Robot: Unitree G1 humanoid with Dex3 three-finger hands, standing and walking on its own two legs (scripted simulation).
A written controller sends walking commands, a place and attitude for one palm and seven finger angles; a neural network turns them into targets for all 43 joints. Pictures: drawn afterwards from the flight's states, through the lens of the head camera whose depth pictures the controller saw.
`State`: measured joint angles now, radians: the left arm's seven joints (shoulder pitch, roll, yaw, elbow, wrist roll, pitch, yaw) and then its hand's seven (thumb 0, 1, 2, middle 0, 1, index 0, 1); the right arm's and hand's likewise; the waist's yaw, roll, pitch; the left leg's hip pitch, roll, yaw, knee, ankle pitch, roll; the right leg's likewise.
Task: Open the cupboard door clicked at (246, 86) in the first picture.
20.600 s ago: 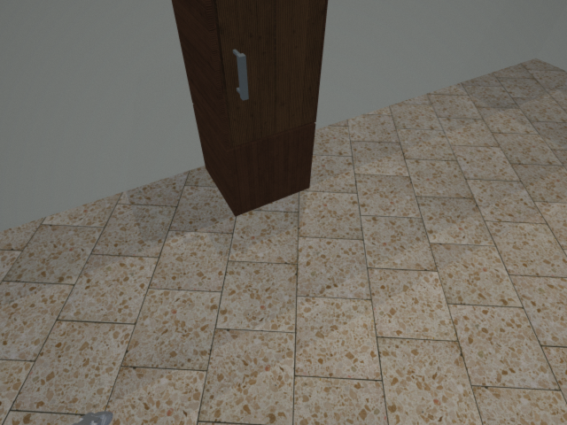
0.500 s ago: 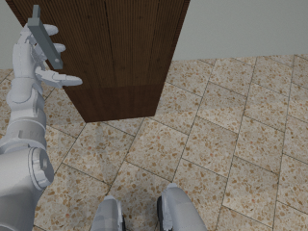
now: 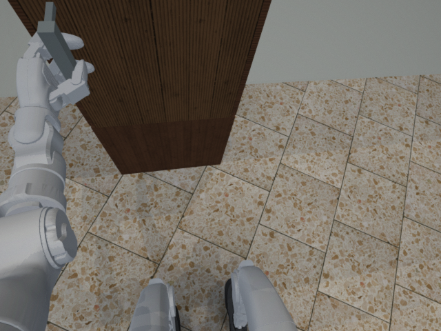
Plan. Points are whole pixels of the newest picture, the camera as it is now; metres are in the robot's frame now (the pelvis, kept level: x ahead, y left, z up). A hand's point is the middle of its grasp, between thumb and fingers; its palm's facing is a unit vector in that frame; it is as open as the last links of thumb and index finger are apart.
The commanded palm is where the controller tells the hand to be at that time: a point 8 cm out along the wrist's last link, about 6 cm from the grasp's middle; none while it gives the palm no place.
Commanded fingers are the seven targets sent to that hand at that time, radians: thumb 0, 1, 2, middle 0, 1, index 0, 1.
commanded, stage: close the thumb around the handle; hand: left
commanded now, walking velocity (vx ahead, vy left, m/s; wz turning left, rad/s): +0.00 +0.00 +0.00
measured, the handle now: (67, 53) +0.58 +0.21 +0.05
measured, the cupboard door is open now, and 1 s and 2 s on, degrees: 0 38 44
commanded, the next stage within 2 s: pull the door open along its arc in 0.04 s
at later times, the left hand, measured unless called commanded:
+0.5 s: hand (85, 101) +0.49 +0.18 +0.05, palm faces +0.02 -1.00 -0.01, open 6.0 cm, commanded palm +0.43 +0.22 +0.05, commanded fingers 0.00 0.90 0.90 -0.40 -1.35 -0.40 -1.35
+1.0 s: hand (157, 181) +0.35 +0.07 +0.06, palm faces +0.39 -0.92 +0.00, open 6.4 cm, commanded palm +0.27 +0.13 +0.05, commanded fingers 0.00 0.90 0.90 -0.40 -1.35 -0.40 -1.35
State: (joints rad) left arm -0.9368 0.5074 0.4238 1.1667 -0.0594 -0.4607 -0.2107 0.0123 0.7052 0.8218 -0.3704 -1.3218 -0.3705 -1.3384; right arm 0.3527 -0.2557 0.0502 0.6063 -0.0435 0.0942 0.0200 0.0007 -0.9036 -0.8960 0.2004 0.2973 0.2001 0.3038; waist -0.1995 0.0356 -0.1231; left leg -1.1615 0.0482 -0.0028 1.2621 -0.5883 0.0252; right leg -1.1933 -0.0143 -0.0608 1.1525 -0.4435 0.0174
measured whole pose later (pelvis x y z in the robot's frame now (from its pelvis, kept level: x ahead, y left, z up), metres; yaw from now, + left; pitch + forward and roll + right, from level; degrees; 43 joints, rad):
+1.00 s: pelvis +0.04 -0.02 +0.03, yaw +2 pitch +20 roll +0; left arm 0.03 -0.12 -0.14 0.27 0.13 -0.41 0.53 0.02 0.65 0.72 -0.33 -1.25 -0.34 -1.31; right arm 0.14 -0.14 0.01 0.52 -0.09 0.03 0.05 0.01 -0.91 -0.90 0.20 0.30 0.20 0.30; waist 0.00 0.01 -0.19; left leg -0.85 0.03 0.01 1.10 -0.60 -0.01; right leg -0.93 -0.03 -0.05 1.09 -0.51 -0.01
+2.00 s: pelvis -0.01 -0.04 +0.02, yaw +4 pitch +17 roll +1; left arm -0.18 -0.14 -0.14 0.51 0.14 -0.44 0.65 0.00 -0.48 0.31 -0.25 -0.85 -0.24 -0.85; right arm 0.18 -0.18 -0.01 0.63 -0.11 -0.07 0.02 0.01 -0.90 -0.90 0.20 0.30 0.20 0.30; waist -0.02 0.02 -0.16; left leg -0.92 0.01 -0.02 1.15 -0.53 -0.02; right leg -0.98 -0.05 -0.07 1.14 -0.45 -0.03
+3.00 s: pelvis +0.01 -0.02 +0.01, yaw +4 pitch +18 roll +0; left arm 0.31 0.06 -0.20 -0.03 -0.01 -0.40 0.04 -0.01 -0.50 0.30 -0.15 -0.30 -0.15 -0.30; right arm 0.21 -0.20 0.01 0.42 -0.02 -0.04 0.01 0.01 -0.90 -0.90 0.20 0.30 0.20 0.30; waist 0.02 0.03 -0.16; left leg -0.95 0.00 -0.02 1.24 -0.61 0.00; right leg -1.01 -0.06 -0.06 1.22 -0.53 -0.01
